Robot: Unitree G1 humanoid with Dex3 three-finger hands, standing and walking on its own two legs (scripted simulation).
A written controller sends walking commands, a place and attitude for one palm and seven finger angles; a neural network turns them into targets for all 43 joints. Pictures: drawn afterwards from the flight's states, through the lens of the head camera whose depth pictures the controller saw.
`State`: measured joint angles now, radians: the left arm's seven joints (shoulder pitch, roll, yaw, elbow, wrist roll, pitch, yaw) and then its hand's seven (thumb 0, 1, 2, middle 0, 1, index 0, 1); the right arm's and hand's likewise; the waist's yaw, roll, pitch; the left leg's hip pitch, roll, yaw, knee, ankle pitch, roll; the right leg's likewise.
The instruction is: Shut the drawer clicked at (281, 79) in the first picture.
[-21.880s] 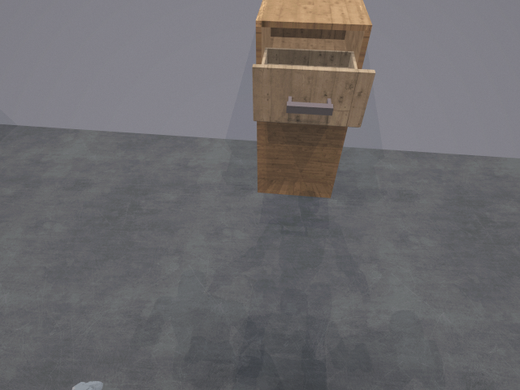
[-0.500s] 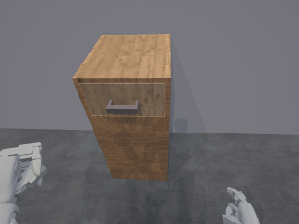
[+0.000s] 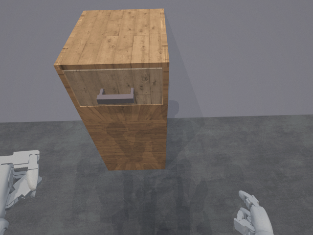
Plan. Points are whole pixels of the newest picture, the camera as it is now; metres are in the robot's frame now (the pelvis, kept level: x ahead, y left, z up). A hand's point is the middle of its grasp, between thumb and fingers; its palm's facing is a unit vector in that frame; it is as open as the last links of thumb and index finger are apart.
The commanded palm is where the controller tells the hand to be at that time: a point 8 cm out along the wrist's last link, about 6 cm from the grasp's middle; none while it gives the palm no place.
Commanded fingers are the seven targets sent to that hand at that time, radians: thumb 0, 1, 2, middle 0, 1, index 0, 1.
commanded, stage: step back with the hand held close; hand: left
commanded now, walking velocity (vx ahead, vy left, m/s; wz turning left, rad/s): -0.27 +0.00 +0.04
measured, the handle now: (116, 94) +0.58 +0.19 -0.02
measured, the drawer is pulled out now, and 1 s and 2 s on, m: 0.00 0.00 0.00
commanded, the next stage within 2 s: stop stepping back and stand still in 1.10 s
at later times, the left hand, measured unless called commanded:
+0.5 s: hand out of the picture +0.11 +0.27 +0.16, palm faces +0.35 -0.78 -0.52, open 3.2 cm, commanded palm +0.04 +0.31 +0.18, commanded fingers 0.00 0.90 0.90 -1.40 -1.60 -1.40 -1.60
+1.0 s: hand out of the picture +0.05 +0.30 +0.17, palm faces +0.38 -0.80 -0.46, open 3.2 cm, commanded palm -0.02 +0.33 +0.18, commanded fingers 0.00 0.90 0.90 -1.40 -1.60 -1.40 -1.60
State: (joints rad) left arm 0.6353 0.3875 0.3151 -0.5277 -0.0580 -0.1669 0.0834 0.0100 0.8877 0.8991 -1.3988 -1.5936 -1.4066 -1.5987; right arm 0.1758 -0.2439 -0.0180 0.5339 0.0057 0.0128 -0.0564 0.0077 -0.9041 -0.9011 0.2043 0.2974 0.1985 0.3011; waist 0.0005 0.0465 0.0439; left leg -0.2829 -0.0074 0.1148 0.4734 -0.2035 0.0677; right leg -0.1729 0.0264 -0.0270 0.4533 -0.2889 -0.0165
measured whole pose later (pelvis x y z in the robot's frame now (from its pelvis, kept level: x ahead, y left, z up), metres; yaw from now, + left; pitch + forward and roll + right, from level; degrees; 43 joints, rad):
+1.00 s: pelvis -0.14 +0.04 -0.01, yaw +3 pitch +2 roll -8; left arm 0.58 0.48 0.43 -0.66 -0.04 -0.26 0.13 0.01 0.88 0.90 -1.40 -1.59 -1.41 -1.60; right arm 0.19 -0.19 -0.03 0.59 -0.03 -0.08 -0.04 0.01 -0.90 -0.90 0.20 0.30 0.20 0.30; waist 0.00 0.03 0.02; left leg -0.50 0.03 0.06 0.41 0.02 0.11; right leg -0.34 0.13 -0.01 1.01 -0.50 -0.01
